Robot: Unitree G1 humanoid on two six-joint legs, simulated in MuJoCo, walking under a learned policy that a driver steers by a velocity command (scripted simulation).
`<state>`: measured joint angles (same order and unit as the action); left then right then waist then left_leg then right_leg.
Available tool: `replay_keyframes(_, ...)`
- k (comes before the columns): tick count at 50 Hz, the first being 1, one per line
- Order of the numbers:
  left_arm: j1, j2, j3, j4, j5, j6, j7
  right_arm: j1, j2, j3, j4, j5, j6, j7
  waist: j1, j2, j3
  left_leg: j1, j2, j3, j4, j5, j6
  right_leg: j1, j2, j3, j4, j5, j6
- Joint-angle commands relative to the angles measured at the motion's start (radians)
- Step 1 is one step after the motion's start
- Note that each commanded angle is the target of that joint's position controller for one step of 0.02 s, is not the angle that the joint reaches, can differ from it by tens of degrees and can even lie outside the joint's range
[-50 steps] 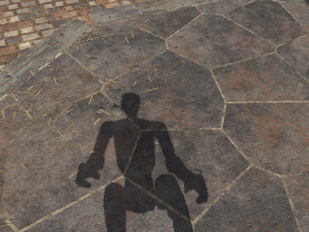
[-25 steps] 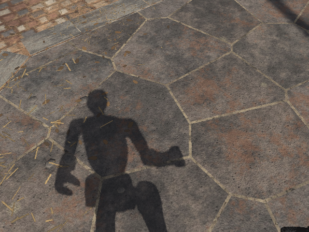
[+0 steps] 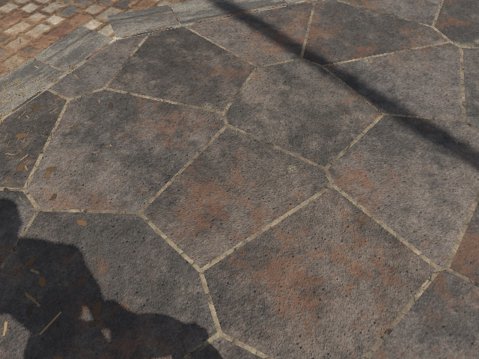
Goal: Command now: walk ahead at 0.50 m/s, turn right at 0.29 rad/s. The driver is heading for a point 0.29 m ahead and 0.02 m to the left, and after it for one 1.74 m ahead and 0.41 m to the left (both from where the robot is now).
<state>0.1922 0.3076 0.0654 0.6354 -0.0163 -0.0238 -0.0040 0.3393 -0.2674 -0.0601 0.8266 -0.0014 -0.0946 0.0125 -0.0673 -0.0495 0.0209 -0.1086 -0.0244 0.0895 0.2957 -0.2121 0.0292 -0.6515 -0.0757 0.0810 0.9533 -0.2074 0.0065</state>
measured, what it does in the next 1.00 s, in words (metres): walks ahead, turning left: right foot, then left foot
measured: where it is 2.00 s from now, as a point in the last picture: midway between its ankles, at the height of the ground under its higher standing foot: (225, 329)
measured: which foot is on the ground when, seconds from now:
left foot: down 0.00-0.22, up 0.24-0.68, down 0.70-1.00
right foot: up 0.00-0.18, down 0.20-0.70, up 0.72-1.00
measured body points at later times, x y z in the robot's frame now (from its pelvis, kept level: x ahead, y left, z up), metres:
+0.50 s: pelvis +0.26 -0.07 +0.00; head +0.29 -0.07 +0.45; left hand +0.32 +0.22 -0.11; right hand +0.42 -0.33 -0.11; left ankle +0.37 +0.11 -0.67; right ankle +0.24 -0.15 -0.75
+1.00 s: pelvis +0.41 -0.03 -0.01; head +0.45 +0.00 +0.44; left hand +0.48 +0.29 -0.12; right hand +0.64 -0.25 -0.10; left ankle +0.47 +0.07 -0.75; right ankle +0.51 -0.19 -0.70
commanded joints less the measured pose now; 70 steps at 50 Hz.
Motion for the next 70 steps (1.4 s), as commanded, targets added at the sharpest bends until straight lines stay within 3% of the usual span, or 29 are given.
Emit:
replay_keyframes(1,-0.072,0.008,-0.012,-0.078,0.005,-0.027,-0.016,-0.068,-0.169,-0.034,-0.056,0.013,-0.011,-0.003,0.017,0.113,0.016,0.015,0.246,-0.144,-0.151,0.248,0.169,-0.012,-0.018,-0.029,-0.181,0.143,0.0)
replay_keyframes(7,-0.197,0.033,-0.009,-0.122,-0.005,-0.041,-0.039,0.025,-0.215,-0.041,0.011,0.036,0.021,-0.004,-0.002,0.138,0.042,0.123,0.299,-0.122,-0.097,0.336,0.135,0.076,0.024,-0.087,-0.383,0.107,-0.048)
replay_keyframes(10,0.065,0.118,0.04,-0.043,0.009,-0.038,-0.029,0.01,-0.208,-0.033,0.02,0.037,0.034,-0.013,0.155,0.127,-0.122,0.062,0.232,-0.03,0.237,0.672,0.074,0.5,0.095,-0.14,-0.467,0.129,-0.119)
replay_keyframes(11,0.241,0.193,0.064,-0.012,0.019,-0.031,-0.012,0.013,-0.151,-0.006,-0.005,0.01,0.029,-0.013,0.223,0.015,-0.26,-0.168,0.182,-0.009,0.549,0.38,0.033,0.815,-0.095,0.075,-0.432,0.165,-0.181)
replay_keyframes(12,0.252,0.263,0.069,-0.012,0.024,-0.03,-0.01,0.116,-0.037,0.03,-0.027,0.005,0.01,-0.006,0.148,-0.234,-0.38,-0.513,0.003,-0.066,0.878,-0.338,-0.02,1.045,-0.33,0.552,-0.56,-0.034,-0.328)
replay_keyframes(13,0.254,0.168,0.047,-0.015,0.02,-0.035,-0.011,0.05,-0.149,0.002,-0.011,0.032,-0.003,-0.001,0.197,-0.115,-0.354,-0.608,0.037,-0.207,0.993,-0.369,-0.01,0.996,-0.323,0.591,-0.62,-0.126,-0.308)
replay_keyframes(14,0.199,0.136,0.033,-0.008,0.017,-0.042,-0.012,-0.027,-0.179,-0.011,-0.042,0.055,-0.009,0.003,0.182,-0.093,-0.207,-0.668,0.078,-0.195,0.999,-0.283,0.0,0.88,-0.292,0.428,-0.636,-0.068,-0.27)
replay_keyframes(16,0.089,0.078,0.018,-0.002,0.02,-0.054,-0.018,-0.071,-0.158,-0.013,-0.042,0.032,-0.001,-0.004,0.117,-0.04,-0.086,-0.605,0.145,-0.177,0.904,-0.132,-0.009,0.659,-0.21,0.227,-0.695,0.071,-0.23)
replay_keyframes(18,0.041,0.048,0.015,0.009,0.028,-0.074,-0.02,-0.02,-0.125,-0.014,-0.02,0.034,0.028,-0.005,0.066,-0.058,-0.064,-0.505,0.167,-0.189,0.872,-0.055,-0.024,0.546,-0.18,0.122,-0.767,0.134,-0.218)
replay_keyframes(23,0.016,0.071,0.026,0.06,0.041,-0.092,0.001,-0.08,-0.081,-0.013,-0.047,0.018,0.056,-0.012,0.04,-0.013,0.015,-0.539,0.137,-0.196,0.692,0.107,-0.063,0.491,-0.158,-0.105,-0.791,0.509,-0.202)
replay_keyframes(28,0.041,0.119,0.038,0.09,0.026,-0.062,0.034,-0.224,-0.047,0.002,-0.117,0.006,0.052,0.028,0.096,-0.007,0.005,-0.443,0.101,-0.088,0.391,0.304,-0.05,0.535,-0.146,-0.236,-0.739,0.601,-0.168)
replay_keyframes(33,0.009,0.156,0.057,0.094,-0.011,-0.014,0.054,-0.175,-0.118,-0.031,-0.159,0.0,0.062,0.056,0.047,-0.036,-0.05,-0.373,0.039,-0.032,0.313,0.095,0.023,0.66,-0.19,-0.24,-0.501,0.786,-0.129)
replay_keyframes(35,0.028,0.13,0.048,0.089,-0.008,-0.005,0.055,-0.002,-0.206,-0.073,-0.127,-0.003,0.057,0.035,-0.036,0.07,-0.151,-0.085,0.002,-0.072,0.153,0.387,0.09,0.556,-0.081,-0.279,-0.137,0.626,-0.042)
replay_keyframes(36,0.1,0.039,0.019,0.061,0.053,-0.012,0.045,0.003,-0.307,-0.091,-0.142,-0.003,0.063,0.008,0.035,0.308,-0.229,0.184,0.236,-0.392,0.239,0.927,0.208,0.243,0.048,-0.276,0.2,-0.16,0.036)
replay_keyframes(37,0.166,0.039,0.003,0.053,0.048,-0.022,0.028,-0.016,-0.318,-0.081,-0.186,-0.021,0.058,0.012,0.056,0.31,-0.425,0.36,0.418,-0.782,0.172,0.882,0.421,0.045,0.183,-0.062,0.458,-0.545,0.068)
replay_keyframes(38,0.097,0.113,0.021,0.062,0.015,-0.022,0.017,-0.055,-0.252,-0.071,-0.21,-0.01,0.061,0.019,0.005,0.149,-0.423,0.311,0.367,-0.687,0.122,0.689,0.385,0.006,0.116,0.044,0.478,-0.46,0.049)
replay_keyframes(39,0.025,0.114,0.021,0.04,0.002,-0.017,0.019,-0.114,-0.209,-0.059,-0.217,0.006,0.063,0.017,0.021,0.108,-0.3,0.195,0.315,-0.579,0.098,0.525,0.328,-0.03,0.086,0.027,0.42,-0.371,0.036)
replay_keyframes(40,0.0,0.104,0.022,0.05,0.016,-0.007,0.034,-0.153,-0.177,-0.051,-0.217,0.02,0.069,0.01,0.044,0.04,-0.207,0.073,0.267,-0.518,0.069,0.395,0.274,-0.027,0.051,0.019,0.34,-0.308,0.04)
replay_keyframes(44,0.02,0.077,0.022,0.052,0.027,0.021,0.049,-0.203,-0.179,-0.053,-0.241,-0.005,0.092,-0.015,0.095,0.144,-0.146,-0.171,0.174,-0.433,0.018,0.316,0.226,0.131,0.064,-0.004,0.123,-0.21,0.058)
replay_keyframes(49,-0.029,0.062,0.015,0.047,0.023,0.023,0.052,-0.198,-0.201,-0.065,-0.254,0.006,0.114,-0.045,0.069,0.165,-0.169,-0.189,0.144,-0.47,0.02,0.077,0.194,0.164,0.081,0.019,-0.065,-0.113,0.085)
replay_keyframes(54,-0.055,0.072,0.02,0.036,0.014,0.001,0.035,-0.192,-0.194,-0.065,-0.265,0.005,0.133,-0.043,0.044,0.216,-0.144,-0.173,0.139,-0.565,0.04,-0.023,0.173,0.231,0.104,0.024,-0.244,-0.123,0.065)
replay_keyframes(57,0.015,0.079,0.031,0.057,0.01,-0.015,0.021,-0.207,-0.182,-0.061,-0.273,0.021,0.145,-0.045,0.09,0.217,-0.134,-0.188,0.1,-0.585,0.109,0.022,0.128,0.383,0.105,-0.003,-0.519,-0.006,0.023)
replay_keyframes(58,0.041,0.131,0.046,0.06,0.023,-0.015,0.023,-0.178,-0.15,-0.052,-0.274,0.023,0.147,-0.046,0.085,0.144,-0.142,-0.266,0.045,-0.531,0.201,-0.088,0.079,0.488,-0.016,0.082,-0.595,0.027,-0.021)
replay_keyframes(59,0.014,0.233,0.067,0.052,0.05,-0.003,0.028,-0.155,-0.112,-0.045,-0.298,0.024,0.142,-0.043,0.032,-0.154,-0.103,-0.462,-0.117,-0.315,0.411,-0.312,0.013,0.536,-0.23,0.328,-0.652,0.138,-0.152)
replay_keyframes(60,-0.004,0.198,0.062,0.036,0.076,-0.004,0.026,-0.163,-0.186,-0.067,-0.301,0.009,0.126,-0.039,0.055,-0.232,-0.093,-0.517,-0.109,-0.254,0.665,-0.409,-0.036,0.472,-0.339,0.462,-0.678,0.234,-0.269)
replay_keyframes(61,-0.058,0.143,0.046,0.01,0.066,-0.005,0.032,-0.137,-0.233,-0.085,-0.277,0.01,0.125,-0.035,0.037,-0.144,-0.089,-0.509,-0.071,-0.266,0.8,-0.347,-0.055,0.457,-0.311,0.378,-0.654,0.259,-0.261)
replay_keyframes(63,-0.105,0.09,0.031,0.0,0.032,0.0,0.04,-0.102,-0.195,-0.082,-0.232,0.012,0.145,-0.042,0.031,-0.073,-0.067,-0.519,-0.06,-0.24,0.909,-0.242,-0.089,0.472,-0.193,0.207,-0.616,0.245,-0.183)
replay_keyframes(68,-0.028,0.098,0.027,0.024,0.03,0.019,0.044,-0.186,-0.103,-0.044,-0.266,0.02,0.148,-0.041,0.094,-0.117,-0.074,-0.493,-0.039,-0.178,0.747,-0.206,-0.132,0.573,-0.151,0.091,-0.598,0.363,-0.214)
replay_keyframes(70,-0.006,0.114,0.032,0.034,0.02,0.023,0.04,-0.205,-0.075,-0.025,-0.274,0.014,0.145,-0.031,0.115,-0.14,-0.104,-0.394,-0.001,-0.132,0.575,-0.213,-0.121,0.564,-0.15,0.087,-0.639,0.082,-0.209)
Keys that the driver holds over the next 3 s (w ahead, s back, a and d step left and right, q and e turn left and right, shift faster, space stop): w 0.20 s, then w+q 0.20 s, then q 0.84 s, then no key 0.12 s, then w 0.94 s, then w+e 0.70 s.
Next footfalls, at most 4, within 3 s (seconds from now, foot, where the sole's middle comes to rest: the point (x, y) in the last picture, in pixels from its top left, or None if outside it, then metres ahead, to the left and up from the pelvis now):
0.20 right None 0.28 -0.15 -0.78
0.70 left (205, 353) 0.50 0.08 -0.78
1.16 right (281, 328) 0.56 -0.14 -0.78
1.54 left None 0.39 0.05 -0.78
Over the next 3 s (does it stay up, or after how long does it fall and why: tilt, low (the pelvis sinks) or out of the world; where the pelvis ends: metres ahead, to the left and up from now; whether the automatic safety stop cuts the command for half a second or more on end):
stays up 1.06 0.31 -0.02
